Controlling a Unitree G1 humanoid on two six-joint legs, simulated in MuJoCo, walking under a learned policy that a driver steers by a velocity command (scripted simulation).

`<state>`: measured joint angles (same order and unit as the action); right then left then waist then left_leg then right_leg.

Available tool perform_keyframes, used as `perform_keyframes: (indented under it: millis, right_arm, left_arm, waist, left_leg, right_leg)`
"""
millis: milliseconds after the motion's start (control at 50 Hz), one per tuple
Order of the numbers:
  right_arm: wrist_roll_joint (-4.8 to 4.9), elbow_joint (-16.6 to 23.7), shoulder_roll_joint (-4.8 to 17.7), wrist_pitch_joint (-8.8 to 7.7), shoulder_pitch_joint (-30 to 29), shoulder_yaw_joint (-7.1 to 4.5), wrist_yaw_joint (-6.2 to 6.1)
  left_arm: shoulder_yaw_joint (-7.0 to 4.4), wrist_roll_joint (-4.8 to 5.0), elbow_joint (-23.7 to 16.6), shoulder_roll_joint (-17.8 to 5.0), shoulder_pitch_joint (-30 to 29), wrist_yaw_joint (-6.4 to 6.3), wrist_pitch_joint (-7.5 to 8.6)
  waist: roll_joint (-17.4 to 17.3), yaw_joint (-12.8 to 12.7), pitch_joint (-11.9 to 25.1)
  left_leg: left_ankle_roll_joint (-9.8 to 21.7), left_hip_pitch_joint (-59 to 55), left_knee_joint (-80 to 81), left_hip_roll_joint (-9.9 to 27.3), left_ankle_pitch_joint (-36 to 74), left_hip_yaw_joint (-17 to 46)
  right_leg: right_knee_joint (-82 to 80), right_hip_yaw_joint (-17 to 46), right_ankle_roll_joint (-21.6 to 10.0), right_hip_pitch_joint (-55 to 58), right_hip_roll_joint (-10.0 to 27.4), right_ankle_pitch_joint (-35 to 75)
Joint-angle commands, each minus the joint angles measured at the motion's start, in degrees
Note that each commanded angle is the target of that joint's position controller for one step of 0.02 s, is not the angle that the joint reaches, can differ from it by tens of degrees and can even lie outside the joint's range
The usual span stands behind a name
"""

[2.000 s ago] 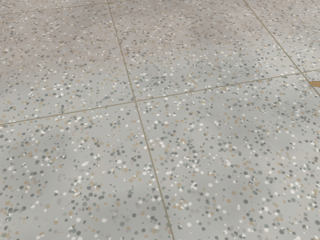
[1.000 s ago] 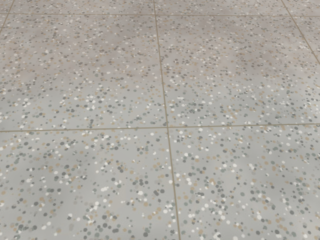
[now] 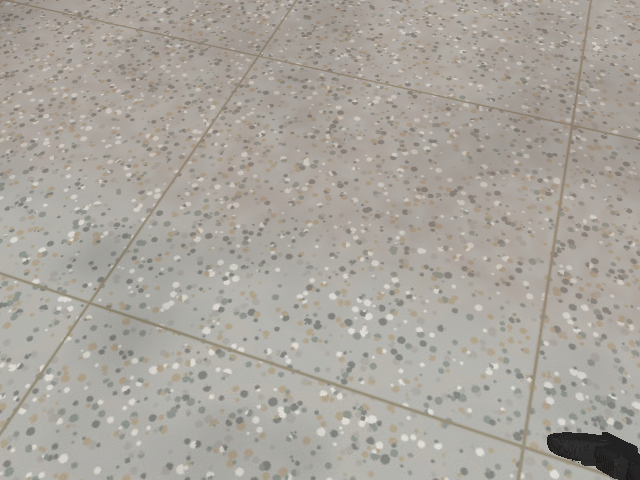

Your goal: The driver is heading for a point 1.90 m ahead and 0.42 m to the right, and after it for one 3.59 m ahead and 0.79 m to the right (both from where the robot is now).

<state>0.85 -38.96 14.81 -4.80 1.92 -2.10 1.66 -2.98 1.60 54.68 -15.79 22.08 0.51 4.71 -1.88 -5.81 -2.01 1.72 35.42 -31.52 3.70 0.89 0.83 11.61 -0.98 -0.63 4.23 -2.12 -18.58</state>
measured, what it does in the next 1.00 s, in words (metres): walks ahead: left foot, then right foot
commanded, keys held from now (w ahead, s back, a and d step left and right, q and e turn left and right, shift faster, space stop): w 1.00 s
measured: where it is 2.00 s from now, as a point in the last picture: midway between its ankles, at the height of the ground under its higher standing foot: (379, 197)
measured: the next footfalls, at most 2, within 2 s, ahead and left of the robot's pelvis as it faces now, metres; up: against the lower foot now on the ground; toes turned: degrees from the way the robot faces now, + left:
left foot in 0.06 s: +0.23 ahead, +0.12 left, +0.00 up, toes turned +1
right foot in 0.58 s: +0.52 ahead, -0.12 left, +0.00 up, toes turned -3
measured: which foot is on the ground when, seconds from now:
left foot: up 0.00-0.04, down 0.06-0.60, up 0.62-1.00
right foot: down 0.00-0.08, up 0.10-0.56, down 0.58-1.00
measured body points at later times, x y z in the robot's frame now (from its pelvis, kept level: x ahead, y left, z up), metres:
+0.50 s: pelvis +0.29 +0.02 +0.01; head +0.32 +0.02 +0.45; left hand +0.50 +0.25 -0.09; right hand +0.30 -0.27 -0.12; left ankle +0.19 +0.12 -0.73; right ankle +0.47 -0.13 -0.70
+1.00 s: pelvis +0.57 -0.03 +0.01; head +0.59 -0.03 +0.46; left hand +0.57 +0.25 -0.12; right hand +0.77 -0.27 -0.09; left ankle +0.75 +0.14 -0.69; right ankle +0.48 -0.12 -0.73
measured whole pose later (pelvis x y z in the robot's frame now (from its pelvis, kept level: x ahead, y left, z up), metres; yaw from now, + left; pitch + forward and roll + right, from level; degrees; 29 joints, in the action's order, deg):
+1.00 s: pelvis +0.57 -0.03 +0.01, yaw -1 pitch +2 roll -2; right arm 0.8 -43.7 15.4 -4.0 4.6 -2.6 0.8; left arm -2.6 0.6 52.8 -15.5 19.9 0.6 4.5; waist -2.6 -4.6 -1.0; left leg -0.3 37.0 -35.3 6.4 3.1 1.6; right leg 11.5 -2.9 -3.0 0.2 -3.6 -13.5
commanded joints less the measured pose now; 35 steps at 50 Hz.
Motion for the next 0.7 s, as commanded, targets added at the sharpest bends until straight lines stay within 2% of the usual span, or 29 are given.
perform_keyframes:
  millis: [20, 40, 60, 80, 100, 120, 140, 160, 180, 200, 220, 260, 320, 380, 440, 480, 540, 560, 580, 600, 620, 640, 660, 680, 700]
  right_arm:
    - [0.03, 4.26, 6.43, -0.77, 0.13, -2.03, 0.44]
    - [-0.06, 2.50, 8.25, -0.67, 6.71, -3.09, 0.26]
    - [-0.16, 0.07, 11.01, -0.44, 16.02, -4.38, -0.24]
    - [-1.82, -0.83, 17.18, -0.17, 23.68, -5.69, -0.72]
    - [-0.66, -1.89, 15.17, 0.06, 25.52, -5.16, -0.37]
    - [-0.39, -1.44, 11.30, 0.10, 22.08, -3.80, -0.28]
    - [-0.47, -0.73, 9.72, 0.11, 17.64, -3.23, -0.43]
    - [-0.84, -0.55, 8.49, -0.01, 13.99, -2.77, -0.27]
    - [-1.23, -0.27, 6.97, -0.34, 11.59, -2.35, -0.12]
    - [-1.44, -0.35, 6.72, -0.59, 10.44, -2.31, 0.02]
    - [-1.20, -0.68, 6.77, -0.99, 10.18, -2.41, 0.11]
    - [-0.87, -1.74, 7.81, -1.69, 10.58, -2.71, 0.02]
    - [-0.84, -3.39, 8.84, -1.57, 12.78, -3.02, -0.73]
    - [-0.46, -4.80, 9.81, -1.13, 14.96, -3.17, -1.32]
    - [0.05, -7.00, 10.93, -0.61, 18.80, -3.47, -1.47]
    - [0.27, -8.16, 11.14, 0.04, 20.08, -3.65, -1.64]
    - [0.43, -9.00, 11.90, 1.06, 19.55, -4.00, -2.09]
    - [0.40, -8.88, 12.09, 1.44, 18.34, -3.97, -2.23]
    - [0.01, -8.72, 10.63, 1.76, 18.43, -3.36, -2.40]
    - [-1.33, -7.25, 7.75, 1.76, 19.70, -1.99, -2.64]
    - [-0.71, -6.93, 1.28, 0.46, 27.19, -0.31, -1.96]
    - [0.46, -7.51, 7.61, -0.70, 23.02, -1.53, -1.71]
    - [1.70, -5.81, 10.03, -1.40, 17.63, -2.27, -1.47]
    - [1.30, -5.15, 9.57, -1.59, 14.79, -2.12, -1.82]
    - [0.29, -4.94, 9.19, -1.41, 13.19, -2.40, -2.07]
  left_arm:
    - [-2.26, 0.03, -2.61, -11.18, -1.29, -0.53, -0.42]
    - [-2.12, -0.15, -2.78, -11.11, -2.04, -0.64, -0.87]
    - [-1.47, -0.81, -3.45, -9.85, -2.05, -0.81, -1.07]
    - [0.45, -1.68, -5.26, -3.87, 3.55, -0.54, -0.34]
    - [1.32, -1.08, -3.90, -2.20, 5.83, 0.01, 0.87]
    - [-0.43, 0.53, -5.16, -8.68, 0.87, 0.43, 1.73]
    - [-0.49, 1.19, -6.86, -9.15, -4.54, 0.51, 2.16]
    - [-0.45, 0.48, -7.28, -8.34, -6.75, 0.32, 2.07]
    - [-0.87, -0.34, -7.08, -8.14, -6.75, 0.10, 1.49]
    - [-0.74, -0.51, -6.78, -7.00, -5.45, 0.13, 0.76]
    - [-0.49, -0.65, -6.39, -5.54, -4.44, 0.08, 0.09]
    - [-0.28, -1.06, -6.94, -4.48, -5.72, -0.21, -0.84]
    - [-0.16, -1.69, -8.93, -4.29, -11.93, -0.10, -0.76]
    - [0.37, -1.49, -10.49, -3.23, -18.18, 0.57, -0.05]
    - [0.60, -0.97, -12.25, -3.46, -23.33, 1.25, 0.31]
    - [0.49, -0.83, -13.47, -4.22, -25.29, 1.85, 0.57]
    - [-0.15, -0.86, -13.52, -6.07, -22.83, 2.39, 1.01]
    - [-0.91, -0.95, -12.30, -7.30, -18.22, 2.24, 1.10]
    - [-2.38, -1.10, -9.49, -10.00, -9.22, 1.75, 1.07]
    - [-3.60, -1.56, -7.68, -14.52, 0.98, 1.14, 0.83]
    - [-4.19, -1.49, -6.56, -17.53, 2.81, 1.48, 0.47]
    - [-2.65, -0.62, -7.34, -11.73, 1.77, 1.59, 0.59]
    - [-2.00, -0.81, -8.05, -9.76, -2.17, 1.40, 0.72]
    - [-1.69, -1.25, -8.86, -8.85, -6.15, 1.36, 0.75]
    - [-1.31, -1.70, -9.19, -7.26, -8.67, 1.45, 0.83]
  waist:
    - [6.71, 5.35, 0.95]
    - [6.63, 9.25, 4.92]
    - [5.67, 13.41, 10.97]
    - [-5.96, 12.75, 21.44]
    - [-14.44, 12.19, 28.83]
    - [-9.37, 12.48, 20.24]
    - [-6.03, 11.44, 12.41]
    - [-1.86, 9.47, 7.33]
    - [-1.84, 7.48, 5.27]
    - [-2.54, 5.91, 4.54]
    - [-2.57, 5.03, 4.33]
    - [-2.19, 4.27, 2.67]
    - [-0.76, 5.57, 0.53]
    - [-0.76, 7.74, -0.90]
    - [-0.89, 9.78, -1.92]
    - [-1.12, 9.90, -2.42]
    - [-2.64, 7.54, -0.59]
    - [-3.03, 4.66, 2.19]
    - [-2.07, 0.83, 8.11]
    - [5.08, -2.14, 17.17]
    - [20.51, 2.36, 22.88]
    - [13.38, -0.48, 20.17]
    - [10.48, 0.02, 12.46]
    - [5.76, 1.74, 8.38]
    - [4.62, 3.12, 5.24]
  left_leg:
    - [2.32, -8.78, 1.86, -2.57, -3.59, -1.74]
    - [3.90, -17.93, 2.90, -4.15, -3.78, -3.29]
    - [5.99, -32.20, 1.64, -2.03, -2.49, -1.46]
    - [13.73, -55.68, 0.85, 13.63, -5.52, 20.62]
    - [19.05, -61.56, 10.86, 20.24, -13.17, 42.06]
    - [15.97, -55.82, 12.73, 17.88, -17.41, 36.89]
    - [13.98, -47.01, 13.75, 15.45, -14.34, 28.21]
    - [12.89, -38.30, 15.57, 13.02, -8.71, 22.16]
    - [12.01, -32.48, 17.47, 11.03, -4.71, 17.99]
    - [12.03, -28.75, 19.43, 10.07, -3.66, 16.10]
    - [12.55, -26.68, 21.12, 9.63, -2.50, 14.52]
    - [13.20, -24.46, 23.48, 9.27, -0.03, 11.13]
    - [12.54, -25.47, 25.05, 8.09, 1.06, 7.10]
    - [10.52, -25.42, 25.28, 6.09, 0.01, 2.98]
    - [10.20, -29.36, 24.23, 7.74, -2.17, 3.16]
    - [9.65, -34.20, 22.02, 9.78, -0.88, 3.93]
    - [7.98, -39.11, 16.82, 11.36, 8.35, 4.44]
    - [6.88, -38.98, 11.28, 9.92, 17.76, 2.97]
    - [5.25, -35.68, 0.61, 6.73, 21.90, 0.58]
    - [2.92, -24.17, -18.14, 2.89, 5.76, -2.32]
    - [-0.64, -1.19, -36.02, -7.79, -32.18, 0.18]
    - [0.04, 5.40, -42.29, -5.17, -34.42, 7.31]
    - [0.88, 8.74, -42.48, -2.34, -29.21, 5.97]
    - [0.88, 6.94, -39.98, 0.73, -23.80, 4.13]
    - [0.56, 4.90, -36.77, 2.44, -20.55, 3.66]
  right_leg:
    - [4.72, 5.46, -7.76, -1.39, 16.04, 39.34]
    - [12.97, 3.63, -6.57, -2.34, 14.36, 47.23]
    - [25.21, 1.83, -4.80, -8.87, 11.63, 44.67]
    - [48.53, -0.86, -1.44, -29.29, 4.86, 22.63]
    - [60.91, 5.11, -0.58, -39.67, -0.85, -13.34]
    - [65.16, 7.78, -1.58, -45.72, 2.97, -12.61]
    - [63.85, 5.97, -2.17, -47.02, 5.71, -8.02]
    - [59.92, 4.82, -1.94, -45.41, 7.92, -3.89]
    - [56.42, 5.02, -1.70, -42.13, 9.70, -1.23]
    - [54.97, 5.11, -1.34, -39.09, 10.35, 0.40]
    - [53.55, 4.81, -0.87, -37.65, 10.56, 1.39]
    - [49.73, 4.38, 0.20, -38.82, 10.92, 4.70]
    - [39.52, 4.11, 1.43, -42.33, 10.99, 14.59]
    - [27.81, 2.17, 1.46, -39.50, 8.89, 23.83]
    - [22.29, 1.55, 1.05, -38.91, 7.41, 25.15]
    - [19.75, 2.08, -0.23, -40.58, 7.03, 21.89]
    - [17.47, 0.94, -2.59, -36.40, 5.45, 15.17]
    - [16.13, -1.00, -3.77, -29.46, 3.53, 14.47]
    - [16.52, -1.55, -5.48, -16.68, 2.85, 15.61]
    - [18.18, 11.07, -9.22, 0.59, 13.79, 17.51]
    - [10.57, 38.68, -18.08, 17.76, 24.22, 2.88]
    - [6.04, 41.23, -16.27, 16.26, 23.13, -5.08]
    - [5.10, 32.92, -13.93, 9.50, 21.66, -3.07]
    - [4.12, 26.91, -12.80, 1.77, 19.74, 3.28]
    - [2.63, 22.46, -12.56, -4.61, 17.87, 9.31]
Over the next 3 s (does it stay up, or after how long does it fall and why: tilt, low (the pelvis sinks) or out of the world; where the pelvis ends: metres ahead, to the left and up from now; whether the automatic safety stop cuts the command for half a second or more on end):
stays up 1.59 -0.24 0.01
